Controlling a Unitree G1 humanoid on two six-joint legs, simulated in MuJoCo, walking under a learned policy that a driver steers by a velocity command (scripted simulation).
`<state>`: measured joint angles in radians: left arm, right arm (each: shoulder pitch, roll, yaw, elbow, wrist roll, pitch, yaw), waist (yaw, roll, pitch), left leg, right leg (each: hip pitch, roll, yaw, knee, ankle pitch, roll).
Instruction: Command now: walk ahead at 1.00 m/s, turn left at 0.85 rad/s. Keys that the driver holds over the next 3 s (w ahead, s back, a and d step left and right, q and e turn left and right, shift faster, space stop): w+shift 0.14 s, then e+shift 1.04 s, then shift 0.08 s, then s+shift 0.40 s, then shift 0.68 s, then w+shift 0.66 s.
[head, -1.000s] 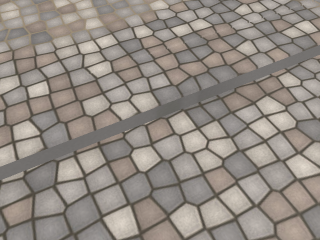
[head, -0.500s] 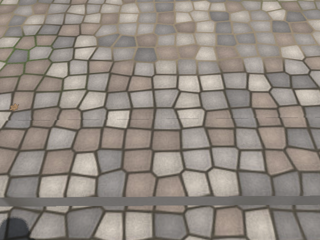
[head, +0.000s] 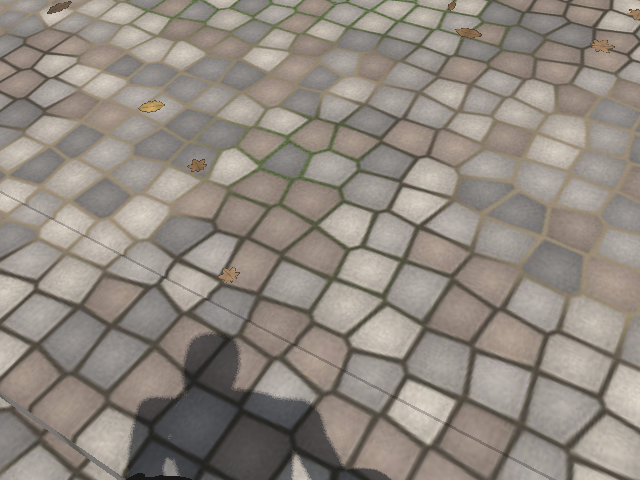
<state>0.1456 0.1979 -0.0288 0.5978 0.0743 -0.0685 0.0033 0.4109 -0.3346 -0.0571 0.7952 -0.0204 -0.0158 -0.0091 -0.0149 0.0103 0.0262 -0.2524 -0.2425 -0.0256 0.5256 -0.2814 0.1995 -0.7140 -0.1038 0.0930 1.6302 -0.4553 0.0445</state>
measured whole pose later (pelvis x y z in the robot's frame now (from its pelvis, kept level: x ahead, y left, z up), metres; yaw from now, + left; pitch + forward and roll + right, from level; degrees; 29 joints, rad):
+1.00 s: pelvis +0.51 -0.11 +0.12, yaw -30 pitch +2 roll +3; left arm 0.11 0.31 0.06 0.61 -0.03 0.04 -0.05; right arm 0.18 -0.34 -0.10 0.67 0.02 -0.02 -0.03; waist -0.05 -0.04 0.01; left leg -0.20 0.09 0.24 0.39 -0.21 -0.04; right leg -0.44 -0.08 -0.04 0.68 -0.23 0.03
